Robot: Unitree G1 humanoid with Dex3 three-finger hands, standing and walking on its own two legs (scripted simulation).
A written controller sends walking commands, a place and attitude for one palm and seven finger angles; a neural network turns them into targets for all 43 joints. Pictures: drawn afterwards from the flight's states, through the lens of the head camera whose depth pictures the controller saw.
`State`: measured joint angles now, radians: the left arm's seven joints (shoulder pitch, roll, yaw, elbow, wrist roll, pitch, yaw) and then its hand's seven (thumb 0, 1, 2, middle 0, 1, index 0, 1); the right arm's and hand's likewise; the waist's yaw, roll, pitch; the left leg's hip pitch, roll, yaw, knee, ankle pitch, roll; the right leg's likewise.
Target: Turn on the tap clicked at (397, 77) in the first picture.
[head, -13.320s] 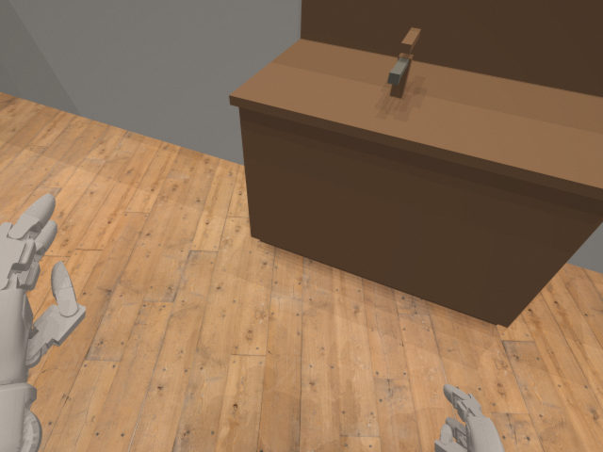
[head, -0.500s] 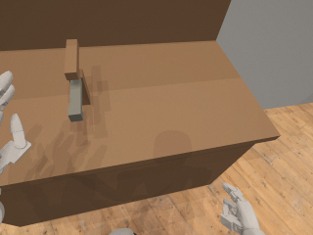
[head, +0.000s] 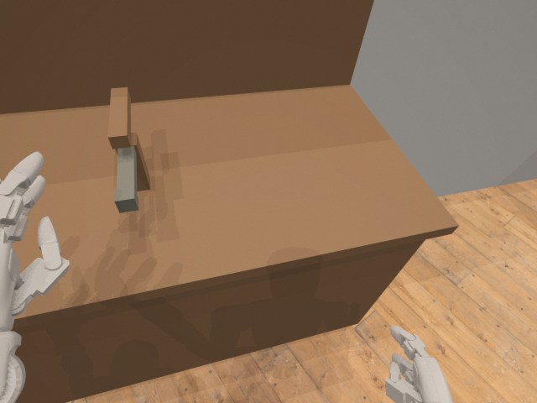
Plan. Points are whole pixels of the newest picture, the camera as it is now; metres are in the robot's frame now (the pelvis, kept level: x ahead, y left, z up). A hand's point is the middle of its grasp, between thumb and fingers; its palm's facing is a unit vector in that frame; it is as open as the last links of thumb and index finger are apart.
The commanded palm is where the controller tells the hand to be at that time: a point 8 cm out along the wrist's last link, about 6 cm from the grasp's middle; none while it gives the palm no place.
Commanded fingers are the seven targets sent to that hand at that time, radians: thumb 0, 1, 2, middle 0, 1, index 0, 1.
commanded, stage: look again from close up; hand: left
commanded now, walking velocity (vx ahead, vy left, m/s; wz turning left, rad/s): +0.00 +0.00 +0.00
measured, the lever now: (126, 200) +0.37 +0.25 +0.08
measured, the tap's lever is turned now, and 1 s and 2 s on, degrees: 0 0 0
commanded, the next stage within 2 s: shuffle to correct the standing spot in 0.28 s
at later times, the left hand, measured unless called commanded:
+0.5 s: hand (84, 266) +0.22 +0.22 +0.16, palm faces +0.36 -0.86 -0.36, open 7.4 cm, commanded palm +0.16 +0.26 +0.18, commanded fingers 0.00 0.90 0.90 -0.20 -0.30 -0.20 -0.30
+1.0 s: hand (110, 258) +0.23 +0.20 +0.16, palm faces +0.34 -0.86 -0.39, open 7.4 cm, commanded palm +0.18 +0.24 +0.18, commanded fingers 0.00 0.90 0.90 -0.20 -0.30 -0.20 -0.30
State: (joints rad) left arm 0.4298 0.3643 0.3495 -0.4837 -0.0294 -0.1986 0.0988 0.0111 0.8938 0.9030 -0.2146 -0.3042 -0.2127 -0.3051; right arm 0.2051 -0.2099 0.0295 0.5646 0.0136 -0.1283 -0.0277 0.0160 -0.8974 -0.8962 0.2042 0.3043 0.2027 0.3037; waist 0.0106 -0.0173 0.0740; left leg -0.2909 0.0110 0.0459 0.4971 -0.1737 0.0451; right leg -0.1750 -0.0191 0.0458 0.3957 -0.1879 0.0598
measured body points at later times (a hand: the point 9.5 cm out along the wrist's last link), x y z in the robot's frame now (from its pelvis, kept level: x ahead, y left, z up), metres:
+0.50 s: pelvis +0.00 -0.02 +0.00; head +0.01 -0.01 +0.45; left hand +0.19 +0.26 +0.18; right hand +0.18 -0.24 -0.06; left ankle +0.06 +0.08 -0.74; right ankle +0.02 -0.17 -0.74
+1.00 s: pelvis +0.02 -0.04 +0.00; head +0.03 -0.04 +0.45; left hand +0.21 +0.24 +0.18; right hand +0.20 -0.28 -0.07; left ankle +0.06 +0.08 -0.74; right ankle +0.02 -0.17 -0.74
